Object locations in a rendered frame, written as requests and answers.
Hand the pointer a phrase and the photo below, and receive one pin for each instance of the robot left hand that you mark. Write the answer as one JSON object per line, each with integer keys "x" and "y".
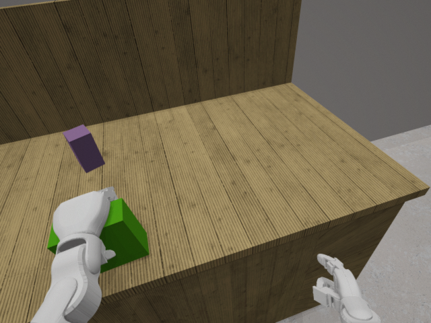
{"x": 87, "y": 214}

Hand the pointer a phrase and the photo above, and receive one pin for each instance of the table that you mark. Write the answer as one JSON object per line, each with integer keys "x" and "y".
{"x": 238, "y": 177}

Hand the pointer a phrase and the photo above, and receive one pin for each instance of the right robot forearm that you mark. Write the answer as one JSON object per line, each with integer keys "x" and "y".
{"x": 354, "y": 309}

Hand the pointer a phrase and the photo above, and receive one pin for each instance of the robot right hand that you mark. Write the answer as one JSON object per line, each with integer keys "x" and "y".
{"x": 330, "y": 293}

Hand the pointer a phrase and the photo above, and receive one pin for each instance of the left robot forearm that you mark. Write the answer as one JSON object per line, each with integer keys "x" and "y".
{"x": 74, "y": 295}

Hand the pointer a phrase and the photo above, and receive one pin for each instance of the sponge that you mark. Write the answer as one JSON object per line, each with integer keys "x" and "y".
{"x": 121, "y": 233}

